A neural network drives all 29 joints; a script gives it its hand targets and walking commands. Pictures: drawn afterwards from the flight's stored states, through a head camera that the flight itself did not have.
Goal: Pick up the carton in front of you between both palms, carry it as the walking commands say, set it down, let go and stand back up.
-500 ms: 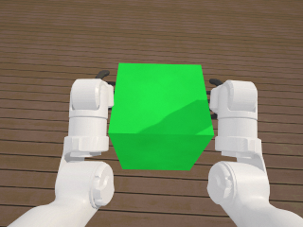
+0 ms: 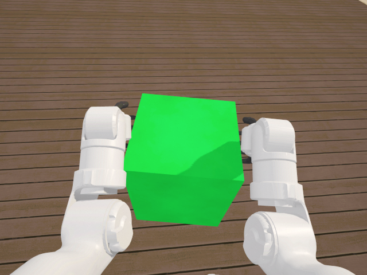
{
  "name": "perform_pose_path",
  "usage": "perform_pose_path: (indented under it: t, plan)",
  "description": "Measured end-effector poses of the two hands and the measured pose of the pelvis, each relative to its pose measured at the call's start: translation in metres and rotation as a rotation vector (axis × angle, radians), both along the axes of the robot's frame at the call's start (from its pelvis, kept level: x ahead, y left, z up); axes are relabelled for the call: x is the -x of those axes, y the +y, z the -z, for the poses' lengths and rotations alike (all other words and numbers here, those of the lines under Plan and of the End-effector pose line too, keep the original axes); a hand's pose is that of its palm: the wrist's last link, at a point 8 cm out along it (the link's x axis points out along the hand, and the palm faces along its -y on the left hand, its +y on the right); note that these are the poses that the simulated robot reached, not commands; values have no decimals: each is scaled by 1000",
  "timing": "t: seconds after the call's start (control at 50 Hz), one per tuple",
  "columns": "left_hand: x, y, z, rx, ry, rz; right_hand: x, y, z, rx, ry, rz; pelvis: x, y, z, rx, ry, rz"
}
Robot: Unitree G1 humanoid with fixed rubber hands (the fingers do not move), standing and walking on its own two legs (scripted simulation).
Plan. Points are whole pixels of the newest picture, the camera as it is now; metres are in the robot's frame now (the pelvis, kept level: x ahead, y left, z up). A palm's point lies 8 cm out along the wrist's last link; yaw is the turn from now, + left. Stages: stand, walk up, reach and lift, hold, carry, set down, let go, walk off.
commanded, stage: carry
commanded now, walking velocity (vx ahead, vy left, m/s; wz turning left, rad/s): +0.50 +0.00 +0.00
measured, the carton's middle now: (182, 164) +0.38 -0.02 +0.03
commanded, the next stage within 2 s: none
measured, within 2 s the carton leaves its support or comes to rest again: neither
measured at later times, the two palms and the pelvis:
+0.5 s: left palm (130, 83) +0.60 +0.12 +0.10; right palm (229, 90) +0.60 -0.16 +0.08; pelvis +0.30 -0.04 +0.01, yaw +2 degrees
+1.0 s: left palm (131, 35) +0.89 +0.14 +0.10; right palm (209, 42) +0.87 -0.14 +0.09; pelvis +0.59 +0.01 +0.01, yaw -1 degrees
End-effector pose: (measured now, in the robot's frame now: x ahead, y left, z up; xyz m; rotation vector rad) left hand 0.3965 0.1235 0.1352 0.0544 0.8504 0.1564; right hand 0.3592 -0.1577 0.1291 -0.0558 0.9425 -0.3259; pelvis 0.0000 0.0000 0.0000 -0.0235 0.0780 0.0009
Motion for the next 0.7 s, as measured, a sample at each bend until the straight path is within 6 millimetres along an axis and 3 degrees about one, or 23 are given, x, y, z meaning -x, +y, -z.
perform_pose_path:
  t: [0.14, 0.26, 0.32, 0.42, 0.5, 0.6, 0.7]
  plan:
    - [-68, -6, 21, 22, -17, -11, -75, -7, 12, -3, -19, 25, -80, -9, -6, -2, 11, 17]
    - [-125, -12, 32, 8, -98, -87, -150, -14, 32, -32, -101, -38, -169, -31, 12, -14, -2, -1]
    - [-142, -15, 41, -6, -91, -134, -178, -17, 46, -56, -93, -71, -203, -38, 8, -6, 1, -21]
    - [-163, -11, 46, -7, -58, -187, -207, -13, 57, -92, -60, -78, -257, -42, -6, -39, 3, -37]
    - [-201, -5, 34, -9, -100, -175, -241, -6, 48, -71, -103, -103, -301, -37, -9, -39, -2, -38]
    - [-264, 5, 21, 1, -165, -143, -299, 3, 32, -52, -169, -86, -367, -22, -4, -26, -15, -36]
    - [-336, 23, 31, 27, -205, -118, -366, 21, 33, -23, -209, -66, -441, 1, 18, -34, -38, -11]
